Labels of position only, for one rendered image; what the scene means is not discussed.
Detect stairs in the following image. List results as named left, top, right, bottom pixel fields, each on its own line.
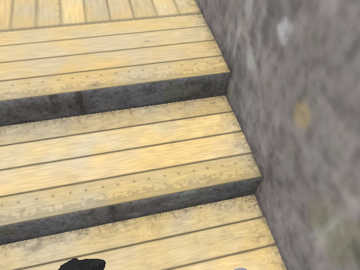
left=0, top=72, right=287, bottom=270

